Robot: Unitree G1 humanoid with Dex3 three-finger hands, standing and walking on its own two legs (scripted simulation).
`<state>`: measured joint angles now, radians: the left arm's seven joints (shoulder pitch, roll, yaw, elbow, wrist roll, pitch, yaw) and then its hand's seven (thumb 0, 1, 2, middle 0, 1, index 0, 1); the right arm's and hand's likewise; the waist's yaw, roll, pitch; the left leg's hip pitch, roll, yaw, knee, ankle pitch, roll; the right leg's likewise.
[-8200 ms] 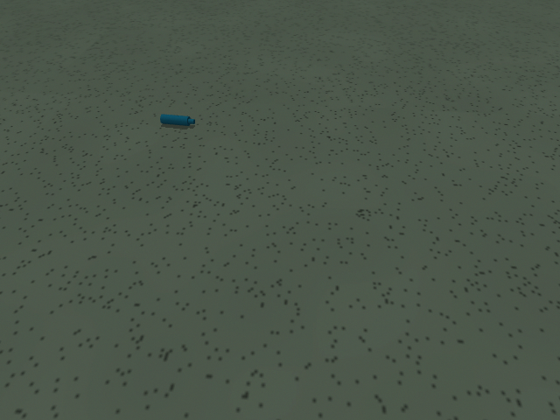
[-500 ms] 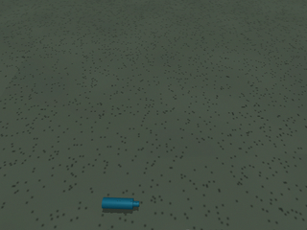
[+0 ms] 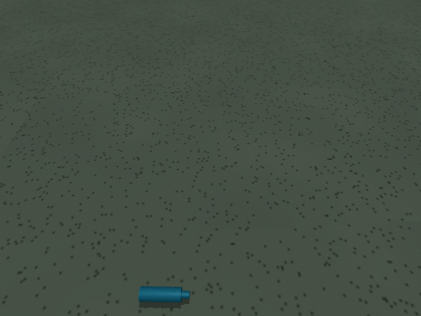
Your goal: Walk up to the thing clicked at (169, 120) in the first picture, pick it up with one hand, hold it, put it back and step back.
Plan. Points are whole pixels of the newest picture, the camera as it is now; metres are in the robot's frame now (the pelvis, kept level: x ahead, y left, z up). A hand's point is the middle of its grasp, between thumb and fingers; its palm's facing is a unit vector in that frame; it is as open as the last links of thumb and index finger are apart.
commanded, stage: walk up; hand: left
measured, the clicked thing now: (165, 294) +0.36 +0.21 -0.74
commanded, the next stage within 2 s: stand in 0.68 s
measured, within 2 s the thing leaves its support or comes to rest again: neither
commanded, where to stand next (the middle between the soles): +0.08 -0.03 m, yaw +0 degrees
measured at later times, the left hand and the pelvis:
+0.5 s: hand out of the picture +0.09 +0.26 -0.15, palm faces +0.00 -0.95 -0.31, open 7.4 cm; pelvis +0.01 +0.01 +0.01, yaw +0 degrees
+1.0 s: hand out of the picture +0.10 +0.26 -0.14, palm faces -0.01 -0.94 -0.34, open 7.4 cm; pelvis +0.02 +0.01 +0.01, yaw +0 degrees
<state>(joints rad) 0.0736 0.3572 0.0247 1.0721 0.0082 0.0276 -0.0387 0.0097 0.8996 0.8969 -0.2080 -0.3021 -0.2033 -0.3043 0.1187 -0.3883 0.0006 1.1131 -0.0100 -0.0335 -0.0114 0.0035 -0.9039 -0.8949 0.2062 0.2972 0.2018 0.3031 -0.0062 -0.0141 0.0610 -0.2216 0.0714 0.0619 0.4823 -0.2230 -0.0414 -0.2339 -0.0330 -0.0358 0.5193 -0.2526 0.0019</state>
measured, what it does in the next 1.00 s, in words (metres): stands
